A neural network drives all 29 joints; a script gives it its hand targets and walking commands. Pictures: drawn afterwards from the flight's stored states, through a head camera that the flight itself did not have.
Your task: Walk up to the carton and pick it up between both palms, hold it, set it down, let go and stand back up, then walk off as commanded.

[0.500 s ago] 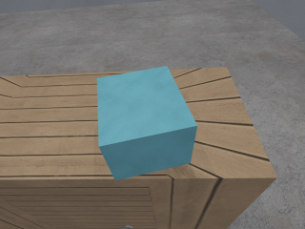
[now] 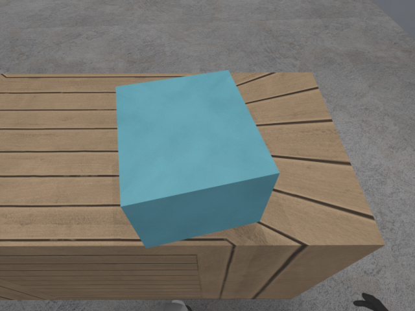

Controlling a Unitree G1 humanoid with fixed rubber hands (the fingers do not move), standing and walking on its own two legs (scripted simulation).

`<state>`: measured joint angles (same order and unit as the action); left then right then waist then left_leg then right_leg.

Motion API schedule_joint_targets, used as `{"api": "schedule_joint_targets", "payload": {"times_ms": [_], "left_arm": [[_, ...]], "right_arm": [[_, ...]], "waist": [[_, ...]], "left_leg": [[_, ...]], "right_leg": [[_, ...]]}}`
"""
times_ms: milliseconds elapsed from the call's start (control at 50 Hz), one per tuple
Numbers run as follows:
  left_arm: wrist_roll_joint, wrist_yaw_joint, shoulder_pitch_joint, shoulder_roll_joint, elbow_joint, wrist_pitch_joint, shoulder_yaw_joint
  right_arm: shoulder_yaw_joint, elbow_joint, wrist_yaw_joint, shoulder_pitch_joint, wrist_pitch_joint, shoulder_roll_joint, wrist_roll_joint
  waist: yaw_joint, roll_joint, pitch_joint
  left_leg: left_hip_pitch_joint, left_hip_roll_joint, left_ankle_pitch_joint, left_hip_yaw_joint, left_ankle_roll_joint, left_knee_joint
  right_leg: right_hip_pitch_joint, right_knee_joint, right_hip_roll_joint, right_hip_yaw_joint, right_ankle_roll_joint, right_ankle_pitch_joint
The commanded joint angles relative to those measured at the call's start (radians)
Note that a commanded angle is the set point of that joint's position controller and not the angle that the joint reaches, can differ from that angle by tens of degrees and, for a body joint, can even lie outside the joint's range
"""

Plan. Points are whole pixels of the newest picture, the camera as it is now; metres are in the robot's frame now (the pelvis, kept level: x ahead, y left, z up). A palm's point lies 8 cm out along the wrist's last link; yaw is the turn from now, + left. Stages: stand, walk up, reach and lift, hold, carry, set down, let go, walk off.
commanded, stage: walk up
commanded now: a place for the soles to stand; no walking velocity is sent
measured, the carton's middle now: (189, 155) +0.42 +0.06 +0.05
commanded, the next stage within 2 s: none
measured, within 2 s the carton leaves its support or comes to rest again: neither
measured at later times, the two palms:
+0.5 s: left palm out of the picture +0.02 +0.36 -0.08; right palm out of the picture +0.08 -0.29 -0.10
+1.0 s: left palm out of the picture +0.03 +0.35 -0.07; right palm out of the picture +0.06 -0.31 -0.10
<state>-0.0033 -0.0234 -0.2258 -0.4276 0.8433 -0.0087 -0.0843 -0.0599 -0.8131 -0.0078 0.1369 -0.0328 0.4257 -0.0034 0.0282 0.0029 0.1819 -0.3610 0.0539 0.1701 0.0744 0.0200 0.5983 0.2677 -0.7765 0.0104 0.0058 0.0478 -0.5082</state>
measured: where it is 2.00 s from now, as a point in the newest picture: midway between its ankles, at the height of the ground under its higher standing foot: outside the picture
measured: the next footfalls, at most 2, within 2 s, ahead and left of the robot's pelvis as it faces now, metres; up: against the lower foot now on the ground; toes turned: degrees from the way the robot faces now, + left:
right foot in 0.04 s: +0.03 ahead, -0.11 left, +0.00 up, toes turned +1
left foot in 0.40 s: -0.02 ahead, +0.14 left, +0.00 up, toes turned -3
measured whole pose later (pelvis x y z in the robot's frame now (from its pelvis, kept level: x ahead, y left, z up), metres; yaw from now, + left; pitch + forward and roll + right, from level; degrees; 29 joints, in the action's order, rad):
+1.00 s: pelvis -0.03 +0.01 +0.00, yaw +4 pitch -5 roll +2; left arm 0.00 0.01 -0.21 -0.42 0.84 -0.01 -0.08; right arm -0.06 -0.83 0.00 0.29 0.02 0.43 0.00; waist 0.03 0.01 0.12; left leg -0.28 0.06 0.40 0.09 0.01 0.77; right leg 0.30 -0.65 -0.03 -0.03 0.06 -0.27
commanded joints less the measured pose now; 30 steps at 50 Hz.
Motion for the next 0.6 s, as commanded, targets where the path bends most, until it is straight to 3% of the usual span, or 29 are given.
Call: {"api": "schedule_joint_targets", "payload": {"times_ms": [0,20,40,60,80,100,120,140,160,180,200,240,260,280,300,320,340,360,380,400,420,440,460,480,500,520,540,560,580], "left_arm": [[-0.045,-0.033,-0.147,-0.305,-0.021,-0.026,-0.082],[-0.047,-0.036,-0.095,-0.326,-0.052,-0.029,-0.076],[-0.042,-0.033,-0.014,-0.324,-0.068,-0.036,-0.085],[-0.037,-0.034,0.006,-0.312,-0.071,-0.037,-0.071],[-0.021,-0.035,0.027,-0.287,-0.075,-0.043,-0.068],[-0.026,-0.033,-0.015,-0.267,-0.084,-0.049,-0.066],[-0.022,-0.028,-0.001,-0.238,-0.086,-0.045,-0.056],[-0.028,-0.028,-0.027,-0.233,-0.084,-0.039,-0.050],[-0.032,-0.023,-0.055,-0.227,-0.079,-0.042,-0.046],[-0.032,-0.021,-0.065,-0.226,-0.088,-0.043,-0.045],[-0.035,-0.015,-0.082,-0.231,-0.067,-0.043,-0.048],[-0.042,-0.008,-0.041,-0.256,-0.100,-0.037,-0.045],[-0.032,0.006,-0.004,-0.256,-0.112,-0.029,-0.055],[-0.031,0.013,0.005,-0.273,-0.113,-0.023,-0.055],[-0.021,0.011,0.012,-0.262,-0.097,-0.017,-0.046],[-0.015,0.010,0.011,-0.221,-0.120,-0.017,-0.030],[-0.013,0.011,0.004,-0.170,-0.119,-0.018,-0.017],[-0.006,0.013,-0.029,-0.121,-0.125,-0.023,-0.008],[-0.010,0.006,-0.027,-0.153,-0.130,-0.018,-0.015],[-0.014,0.005,0.020,-0.174,-0.117,-0.023,-0.021],[-0.021,0.002,0.047,-0.186,-0.129,-0.033,-0.026],[-0.013,0.008,0.068,-0.194,-0.113,-0.035,-0.031],[-0.012,0.017,0.061,-0.166,-0.126,-0.034,-0.029],[-0.003,0.022,0.066,-0.184,-0.119,-0.036,-0.029],[-0.001,0.020,0.058,-0.153,-0.117,-0.036,-0.028],[-0.002,0.020,0.017,-0.125,-0.112,-0.036,-0.025],[-0.005,0.018,0.011,-0.150,-0.086,-0.043,-0.023],[-0.014,0.021,0.021,-0.155,-0.089,-0.044,-0.031],[-0.010,0.018,-0.051,-0.159,-0.060,-0.048,-0.037]], "right_arm": [[-0.035,0.132,-0.004,-0.045,-0.028,0.120,-0.013],[-0.054,0.115,0.004,-0.053,-0.034,0.168,-0.026],[-0.063,0.092,0.003,-0.003,-0.035,0.207,-0.029],[-0.070,0.078,-0.003,0.008,-0.028,0.221,-0.028],[-0.058,0.062,0.000,0.037,-0.024,0.195,-0.028],[-0.063,0.071,-0.005,0.021,-0.019,0.182,-0.026],[-0.060,0.068,-0.014,0.055,-0.017,0.182,-0.020],[-0.056,0.071,-0.013,0.057,-0.012,0.159,-0.016],[-0.052,0.063,-0.010,0.035,-0.003,0.153,-0.009],[-0.054,0.062,-0.010,0.066,0.001,0.159,-0.012],[-0.045,0.046,-0.007,0.054,0.004,0.132,-0.002],[-0.047,0.056,-0.008,0.029,0.024,0.162,-0.012],[-0.053,0.038,-0.007,0.084,0.034,0.176,-0.011],[-0.047,0.036,-0.008,0.099,0.043,0.143,-0.008],[-0.054,-0.006,-0.004,0.159,0.044,0.137,-0.019],[-0.067,-0.006,0.007,0.205,0.062,0.149,-0.014],[-0.072,-0.007,0.020,0.236,0.077,0.191,-0.029],[-0.069,0.011,0.021,0.204,0.084,0.253,-0.042],[-0.071,0.016,0.025,0.197,0.079,0.277,-0.035],[-0.079,0.009,0.023,0.254,0.083,0.290,-0.015],[-0.074,0.036,0.020,0.243,0.085,0.281,-0.024],[-0.069,0.018,0.020,0.209,0.086,0.245,-0.016],[-0.059,0.037,0.021,0.191,0.091,0.237,-0.023],[-0.067,0.055,0.020,0.208,0.092,0.230,-0.020],[-0.051,0.040,0.027,0.204,0.089,0.221,-0.011],[-0.051,0.044,0.026,0.177,0.090,0.225,-0.009],[-0.042,0.066,0.024,0.170,0.089,0.217,-0.004],[-0.040,0.068,0.025,0.157,0.085,0.214,-0.003],[-0.028,0.084,0.023,0.118,0.081,0.212,0.003]], "waist": [[0.041,-0.248,-0.092],[0.034,-0.100,-0.068],[0.002,-0.105,-0.066],[-0.010,-0.110,-0.042],[-0.022,-0.046,-0.022],[-0.018,-0.084,-0.029],[-0.035,-0.140,-0.052],[-0.009,-0.085,-0.076],[0.005,-0.115,-0.077],[0.018,-0.108,-0.160],[0.032,-0.205,-0.153],[0.026,-0.194,-0.153],[0.008,-0.232,-0.147],[-0.017,-0.253,-0.134],[-0.043,-0.156,-0.173],[-0.071,-0.153,-0.188],[-0.069,-0.056,-0.211],[-0.037,0.152,-0.194],[-0.012,0.071,-0.187],[-0.063,0.091,-0.216],[-0.067,0.071,-0.205],[-0.041,0.067,-0.139],[-0.036,0.095,-0.082],[-0.053,0.088,-0.139],[-0.038,0.144,-0.110],[-0.031,0.176,-0.105],[-0.030,0.150,-0.143],[-0.021,0.064,-0.167],[0.025,0.091,-0.193]], "left_leg": [[-0.262,0.103,0.340,0.091,0.022,0.324],[-0.190,0.040,0.366,0.123,-0.009,0.476],[-0.184,0.026,0.370,0.140,0.009,0.521],[-0.174,-0.009,0.337,0.118,0.004,0.565],[-0.172,0.008,0.324,0.138,0.013,0.549],[-0.152,-0.010,0.319,0.103,-0.008,0.574],[-0.152,-0.003,0.296,0.090,-0.019,0.518],[-0.112,-0.021,0.283,0.048,-0.021,0.450],[-0.134,-0.014,0.274,0.039,-0.016,0.392],[-0.097,-0.017,0.295,0.023,-0.018,0.351],[-0.088,-0.022,0.272,0.009,-0.012,0.276],[-0.059,-0.043,0.279,-0.066,-0.021,0.202],[-0.012,-0.015,0.308,-0.104,-0.012,0.137],[0.082,-0.034,0.245,-0.117,-0.014,0.002],[0.168,-0.007,0.174,-0.138,0.003,-0.132],[0.232,-0.013,0.159,-0.075,0.027,-0.175],[0.298,-0.094,0.069,0.115,0.060,-0.237],[0.330,-0.264,-0.143,0.447,0.121,-0.241],[0.408,-0.314,-0.339,0.500,0.164,-0.193],[0.459,-0.356,-0.467,0.481,0.243,-0.150],[0.435,-0.334,-0.508,0.490,0.229,-0.153],[0.338,-0.289,-0.474,0.400,0.215,-0.159],[0.248,-0.263,-0.555,0.372,0.179,-0.172],[0.323,-0.230,-0.593,0.326,0.157,-0.136],[0.268,-0.225,-0.668,0.301,0.153,-0.126],[0.241,-0.266,-0.559,0.344,0.202,-0.139],[0.182,-0.227,-0.594,0.254,0.191,-0.101],[0.127,-0.175,-0.513,0.212,0.170,-0.058],[0.089,-0.153,-0.438,0.175,0.140,0.005]], "right_leg": [[-0.095,0.537,-0.356,0.470,0.071,0.090],[0.038,0.547,-0.455,0.522,0.179,0.148],[0.068,0.525,-0.452,0.527,0.200,0.114],[0.062,0.489,-0.448,0.487,0.237,0.233],[0.064,0.428,-0.397,0.423,0.214,0.400],[0.048,0.385,-0.354,0.328,0.209,0.554],[-0.023,0.345,-0.297,0.231,0.182,0.666],[-0.026,0.308,-0.268,0.147,0.168,0.699],[-0.066,0.302,-0.251,0.144,0.154,0.714],[-0.124,0.264,-0.256,0.156,0.158,0.681],[-0.113,0.273,-0.227,0.139,0.134,0.614],[-0.101,0.294,-0.226,0.144,0.153,0.400],[-0.063,0.294,-0.242,0.138,0.162,0.321],[-0.017,0.262,-0.230,0.113,0.149,0.276],[-0.026,0.203,-0.226,0.097,0.125,0.310],[0.002,0.100,-0.206,0.066,0.099,0.324],[0.040,-0.090,-0.159,0.040,0.050,0.347],[0.199,-0.201,-0.039,-0.025,-0.014,0.144],[0.317,-0.187,-0.016,0.010,-0.024,-0.084],[0.311,-0.168,-0.032,0.025,-0.020,-0.128],[0.341,-0.154,-0.045,0.043,-0.014,-0.124],[0.284,-0.132,-0.057,0.033,-0.014,-0.077],[0.245,-0.124,-0.066,0.042,-0.018,-0.032],[0.218,-0.081,-0.056,0.006,-0.026,-0.009],[0.203,-0.053,-0.043,-0.008,-0.015,0.014],[0.172,-0.007,-0.035,-0.005,-0.012,0.026],[0.069,0.017,-0.035,-0.043,-0.009,0.082],[-0.027,0.132,-0.006,-0.068,-0.005,0.177],[-0.137,0.249,-0.005,-0.063,0.004,0.264]]}}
